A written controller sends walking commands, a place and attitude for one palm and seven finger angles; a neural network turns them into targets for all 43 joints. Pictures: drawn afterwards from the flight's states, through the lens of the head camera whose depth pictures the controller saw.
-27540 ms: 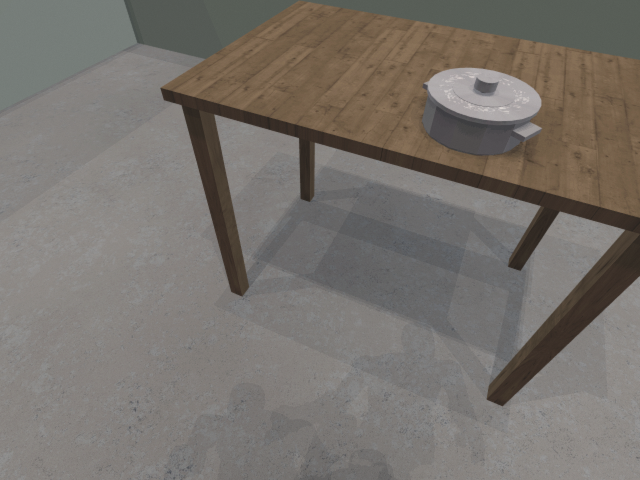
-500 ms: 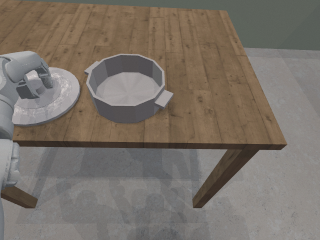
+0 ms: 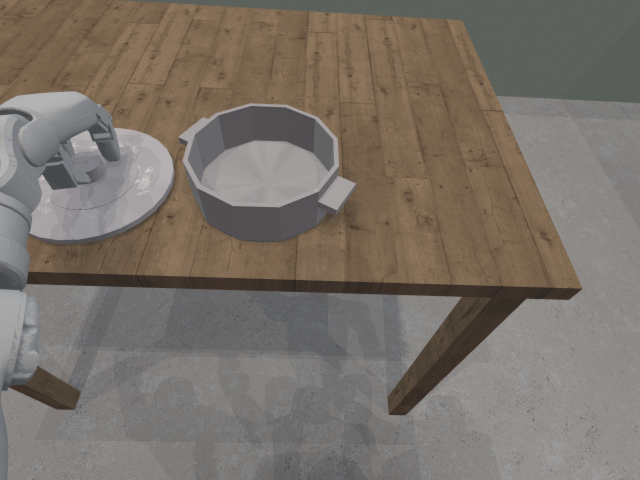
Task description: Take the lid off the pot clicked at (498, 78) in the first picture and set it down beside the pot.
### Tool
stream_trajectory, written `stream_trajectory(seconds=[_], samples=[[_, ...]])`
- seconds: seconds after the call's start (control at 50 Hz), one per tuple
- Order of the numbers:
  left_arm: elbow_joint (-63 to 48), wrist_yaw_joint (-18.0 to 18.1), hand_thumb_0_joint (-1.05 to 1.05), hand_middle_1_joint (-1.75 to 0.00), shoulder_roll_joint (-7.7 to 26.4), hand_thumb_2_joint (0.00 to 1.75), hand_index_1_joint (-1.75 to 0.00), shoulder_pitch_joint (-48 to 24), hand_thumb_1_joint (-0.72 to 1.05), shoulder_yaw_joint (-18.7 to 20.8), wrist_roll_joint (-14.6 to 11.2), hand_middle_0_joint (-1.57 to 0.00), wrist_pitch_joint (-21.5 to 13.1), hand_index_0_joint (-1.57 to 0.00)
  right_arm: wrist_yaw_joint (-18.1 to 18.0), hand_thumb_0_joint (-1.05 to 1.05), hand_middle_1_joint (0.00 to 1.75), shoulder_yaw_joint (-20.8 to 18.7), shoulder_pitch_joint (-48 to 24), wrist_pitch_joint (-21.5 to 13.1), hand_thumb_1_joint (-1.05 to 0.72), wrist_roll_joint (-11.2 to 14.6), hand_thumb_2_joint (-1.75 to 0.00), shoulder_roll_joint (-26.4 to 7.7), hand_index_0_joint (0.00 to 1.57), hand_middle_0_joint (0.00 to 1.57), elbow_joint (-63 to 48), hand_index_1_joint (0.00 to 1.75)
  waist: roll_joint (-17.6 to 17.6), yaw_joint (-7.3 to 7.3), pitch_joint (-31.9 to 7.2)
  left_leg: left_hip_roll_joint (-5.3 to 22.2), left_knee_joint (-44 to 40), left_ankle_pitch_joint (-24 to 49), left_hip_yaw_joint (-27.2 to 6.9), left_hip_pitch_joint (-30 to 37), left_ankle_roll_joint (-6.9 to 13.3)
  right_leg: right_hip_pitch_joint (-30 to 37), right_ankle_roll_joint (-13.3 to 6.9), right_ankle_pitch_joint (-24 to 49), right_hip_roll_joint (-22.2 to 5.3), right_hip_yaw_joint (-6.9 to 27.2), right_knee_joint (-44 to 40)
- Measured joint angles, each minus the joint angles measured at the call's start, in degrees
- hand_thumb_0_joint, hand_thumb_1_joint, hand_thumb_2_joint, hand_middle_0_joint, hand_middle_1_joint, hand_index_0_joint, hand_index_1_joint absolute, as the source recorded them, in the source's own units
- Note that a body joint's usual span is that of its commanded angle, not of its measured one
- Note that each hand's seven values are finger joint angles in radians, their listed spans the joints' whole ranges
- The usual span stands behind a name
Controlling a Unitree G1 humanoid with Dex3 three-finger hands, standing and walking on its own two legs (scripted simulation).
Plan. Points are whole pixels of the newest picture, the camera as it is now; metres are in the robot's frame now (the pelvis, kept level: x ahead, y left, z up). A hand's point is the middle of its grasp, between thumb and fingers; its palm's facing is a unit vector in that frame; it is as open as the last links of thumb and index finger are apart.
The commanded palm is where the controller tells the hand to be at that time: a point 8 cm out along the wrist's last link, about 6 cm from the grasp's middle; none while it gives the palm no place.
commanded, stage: open the fingers wide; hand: left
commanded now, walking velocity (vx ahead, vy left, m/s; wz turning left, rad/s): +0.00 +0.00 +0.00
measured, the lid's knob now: (86, 167) +0.49 +0.29 +0.10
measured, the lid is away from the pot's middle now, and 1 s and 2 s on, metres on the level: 0.23 0.23 0.23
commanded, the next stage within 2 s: raise the empty hand in 0.56 s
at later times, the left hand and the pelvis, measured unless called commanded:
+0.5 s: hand (73, 166) +0.46 +0.28 +0.14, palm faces -0.36 -0.07 -0.93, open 10.8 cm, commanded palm +0.46 +0.28 +0.20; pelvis +0.00 +0.00 +0.00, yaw +0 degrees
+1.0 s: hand (62, 136) +0.47 +0.29 +0.17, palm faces -0.33 -0.06 -0.94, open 11.0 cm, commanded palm +0.47 +0.28 +0.23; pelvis +0.01 -0.01 +0.00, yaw +0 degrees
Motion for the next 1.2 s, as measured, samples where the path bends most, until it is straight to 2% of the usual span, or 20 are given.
stream_trajectory(seconds=[0.16,0.3,0.38,0.48,0.64,0.72,0.82,0.96,1.1,1.2], samples=[[1.24,-0.31,0.00,-0.76,-0.86,0.86,-0.78,-1.23,0.16,-1.72,0.02,-0.62,1.54,-0.62,0.36,0.01,0.30,-0.21,-0.15,0.54,-0.90,0.06,-0.90,-0.16,0.21,0.20,0.37,0.30,0.21,0.18,-0.16,-0.16,0.25,-0.18,0.11,-0.31,0.15,-0.45,0.30,-0.32,-0.18,0.12,0.57],[-0.02,0.36,0.00,-0.68,-0.95,0.88,-0.69,-0.16,0.02,0.57,-0.72,-0.56,0.28,-0.56,0.50,0.01,0.30,-0.02,-0.32,0.59,-0.90,-0.14,-0.90,-0.02,0.21,0.20,-0.07,0.30,0.12,-0.15,-0.61,-0.04,0.11,-0.33,0.39,0.17,0.04,-0.14,0.33,-0.38,-0.09,0.47,0.50],[-0.71,0.40,0.00,-0.63,-0.71,0.90,-0.64,0.90,-0.06,0.12,-0.04,-0.53,1.36,-0.53,0.92,0.01,0.30,-0.14,-0.38,0.75,-0.90,-0.16,-0.90,-0.07,0.21,0.20,-0.69,0.30,0.38,-0.01,-0.45,0.04,0.00,-0.29,0.48,0.35,-0.05,-0.02,0.25,-0.35,-0.01,0.59,0.49],[-1.42,-0.10,0.00,-0.59,-0.91,0.92,-0.59,1.62,-0.11,-0.05,-0.72,-0.52,1.29,-0.52,0.78,0.01,0.30,-0.06,-0.72,1.06,-0.90,-0.06,-0.90,-0.02,0.21,0.20,-0.67,0.30,0.52,0.48,-0.21,-0.01,-0.07,-0.14,0.15,0.68,-0.07,0.45,0.47,-0.27,-0.02,0.27,0.31],[-0.07,-0.19,0.00,-0.55,-0.91,0.94,-0.55,-1.00,-0.14,-2.02,-0.62,-0.53,1.65,-0.53,0.21,0.01,0.30,0.07,-1.14,0.68,-0.90,0.13,-0.90,0.03,0.21,0.20,-0.21,0.30,-0.20,0.61,0.04,-0.03,0.02,0.06,-0.57,0.42,-0.39,0.41,0.00,-0.26,0.07,-0.43,0.30],[0.43,-0.53,0.00,-0.54,-0.63,0.94,-0.54,-1.23,-0.15,-1.96,-0.45,-0.53,2.07,-0.53,0.18,0.01,0.30,0.13,-1.40,0.78,-0.90,0.15,-0.90,-0.26,0.21,0.20,-0.08,0.30,-0.25,0.33,0.21,0.09,0.21,-0.10,-0.46,0.23,-0.41,0.18,0.07,-0.33,0.17,-0.30,0.48],[-1.45,-0.71,0.00,-0.54,0.30,0.95,-0.54,-0.95,-0.15,-0.01,-0.17,-0.53,1.32,-0.53,-0.24,0.01,0.30,0.22,-1.15,0.48,-0.90,0.02,-0.90,-0.40,0.21,0.20,-0.12,0.30,-0.15,-0.06,0.28,0.17,-0.12,-0.18,-0.32,0.75,-0.42,0.72,0.13,-0.22,0.25,-0.09,-0.06],[1.42,-1.76,0.00,-0.53,1.13,0.95,-0.53,-4.54,-0.15,-1.68,-0.09,-0.53,3.97,-0.53,0.26,0.01,0.30,0.21,-0.92,0.68,-0.90,0.38,-0.90,-0.36,0.21,0.20,0.09,0.30,0.05,-0.23,0.03,0.12,-0.42,-0.27,-0.20,0.90,-0.39,0.85,0.18,-0.25,0.20,0.07,-0.39],[-1.23,-3.09,0.00,-0.53,0.95,0.95,-0.53,-5.35,-0.15,-1.30,-0.40,-0.53,3.85,-0.53,0.46,0.01,0.30,0.16,-1.05,0.82,-0.90,0.25,-0.90,-0.15,0.21,0.20,0.13,0.30,0.43,-0.11,-0.04,-0.19,-0.92,-0.11,-0.27,1.20,-0.25,1.13,0.33,-0.25,-0.09,0.02,-0.73],[1.12,-3.83,0.00,-0.53,1.29,0.95,-0.53,-8.26,-0.15,-2.42,0.07,-0.53,5.64,-0.53,0.60,0.01,0.30,0.51,-1.53,0.69,-0.90,0.47,-0.90,0.23,0.21,0.20,0.02,0.30,0.04,-0.40,-0.08,-0.21,-1.08,-0.14,-0.17,1.27,-0.24,1.09,0.30,-0.31,-0.11,0.15,-0.73]])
